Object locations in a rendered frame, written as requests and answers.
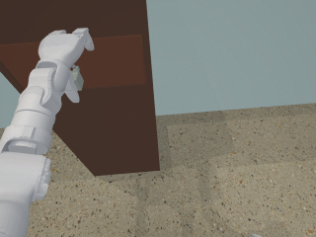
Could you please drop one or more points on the drawer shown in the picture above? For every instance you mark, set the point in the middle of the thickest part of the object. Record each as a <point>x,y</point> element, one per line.
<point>115,61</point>

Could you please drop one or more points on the robot left forearm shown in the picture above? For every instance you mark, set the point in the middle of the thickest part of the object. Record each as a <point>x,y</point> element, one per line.
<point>33,120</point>

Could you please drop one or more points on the handle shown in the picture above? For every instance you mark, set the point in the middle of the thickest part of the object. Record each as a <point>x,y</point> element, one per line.
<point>78,80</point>

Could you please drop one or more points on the cabinet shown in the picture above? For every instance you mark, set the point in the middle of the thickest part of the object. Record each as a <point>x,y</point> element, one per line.
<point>112,130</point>

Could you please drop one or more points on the robot left upper arm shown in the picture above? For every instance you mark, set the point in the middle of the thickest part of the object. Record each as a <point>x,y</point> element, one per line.
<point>24,178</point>

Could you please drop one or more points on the robot left hand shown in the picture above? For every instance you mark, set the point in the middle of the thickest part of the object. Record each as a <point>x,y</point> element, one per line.
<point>67,48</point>

